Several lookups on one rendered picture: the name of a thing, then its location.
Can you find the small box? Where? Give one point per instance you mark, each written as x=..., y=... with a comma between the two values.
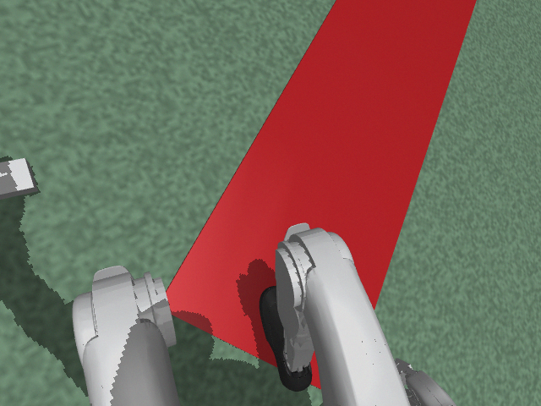
x=16, y=178

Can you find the right robot hand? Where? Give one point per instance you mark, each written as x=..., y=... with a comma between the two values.
x=422, y=389

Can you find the right robot foot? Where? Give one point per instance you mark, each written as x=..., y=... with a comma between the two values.
x=273, y=328

